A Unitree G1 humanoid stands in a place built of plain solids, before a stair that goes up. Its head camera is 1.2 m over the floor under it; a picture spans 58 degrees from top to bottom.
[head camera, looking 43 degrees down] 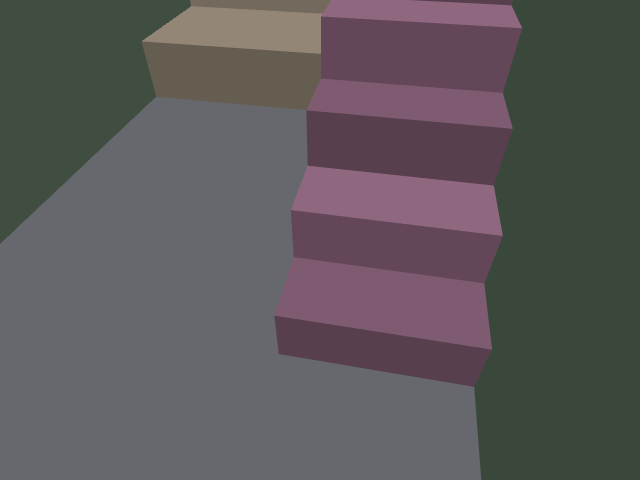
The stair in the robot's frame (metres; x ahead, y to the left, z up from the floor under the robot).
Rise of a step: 0.20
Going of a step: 0.24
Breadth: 0.60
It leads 11 degrees to the right of straight ahead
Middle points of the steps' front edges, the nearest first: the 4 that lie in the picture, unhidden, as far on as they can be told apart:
0.70 -0.16 0.20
0.94 -0.21 0.40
1.17 -0.25 0.59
1.41 -0.30 0.79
